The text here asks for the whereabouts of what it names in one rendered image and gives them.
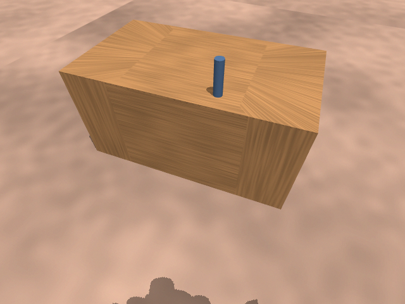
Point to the can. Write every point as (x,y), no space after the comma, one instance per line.
(218,77)

